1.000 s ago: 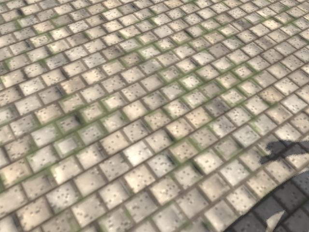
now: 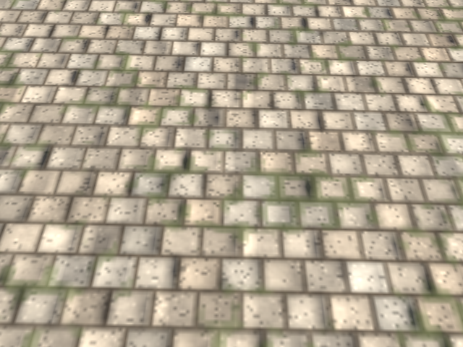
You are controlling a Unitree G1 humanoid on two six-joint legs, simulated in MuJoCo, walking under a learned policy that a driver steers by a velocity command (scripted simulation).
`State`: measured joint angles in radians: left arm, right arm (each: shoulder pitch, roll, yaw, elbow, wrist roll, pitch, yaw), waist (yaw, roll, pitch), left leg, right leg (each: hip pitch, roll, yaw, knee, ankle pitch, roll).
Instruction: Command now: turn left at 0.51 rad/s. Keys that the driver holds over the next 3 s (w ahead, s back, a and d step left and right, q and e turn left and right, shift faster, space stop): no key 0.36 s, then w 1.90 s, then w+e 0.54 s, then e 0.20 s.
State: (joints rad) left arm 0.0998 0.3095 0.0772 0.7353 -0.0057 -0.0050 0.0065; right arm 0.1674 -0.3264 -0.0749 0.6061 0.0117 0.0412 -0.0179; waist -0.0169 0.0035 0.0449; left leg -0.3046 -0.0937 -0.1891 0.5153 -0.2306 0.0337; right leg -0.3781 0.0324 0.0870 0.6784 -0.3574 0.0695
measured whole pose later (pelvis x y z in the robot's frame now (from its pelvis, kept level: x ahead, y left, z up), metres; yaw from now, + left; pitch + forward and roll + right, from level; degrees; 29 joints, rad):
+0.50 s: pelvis +0.01 +0.00 +0.00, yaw +5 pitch +0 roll +0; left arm 0.21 0.27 0.03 0.78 -0.01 -0.02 0.00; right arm 0.25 -0.25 -0.04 0.70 -0.01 0.03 -0.01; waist 0.01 -0.02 0.01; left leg -0.18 -0.01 -0.06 0.50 -0.33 0.01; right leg -0.27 -0.01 -0.01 0.66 -0.41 0.01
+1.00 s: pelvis +0.17 -0.01 +0.00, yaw +5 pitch +2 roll +0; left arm 0.43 0.27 0.02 0.84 -0.01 -0.07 0.00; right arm 0.11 -0.28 -0.05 0.65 0.02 -0.08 0.03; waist 0.09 0.04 0.03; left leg -0.65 0.08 -0.01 0.67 0.00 -0.02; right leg 0.06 0.04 -0.02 0.20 -0.28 -0.05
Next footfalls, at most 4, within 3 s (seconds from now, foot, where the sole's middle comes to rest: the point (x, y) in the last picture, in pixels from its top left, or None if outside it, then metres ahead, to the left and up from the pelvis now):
0.06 right None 0.06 -0.13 -0.78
0.38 left None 0.01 0.13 -0.77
0.68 right None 0.11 -0.11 -0.78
1.14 left None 0.44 0.15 -0.77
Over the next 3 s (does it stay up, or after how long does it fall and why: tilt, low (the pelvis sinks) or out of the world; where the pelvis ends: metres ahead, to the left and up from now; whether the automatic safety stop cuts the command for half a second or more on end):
stays up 1.27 0.02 0.00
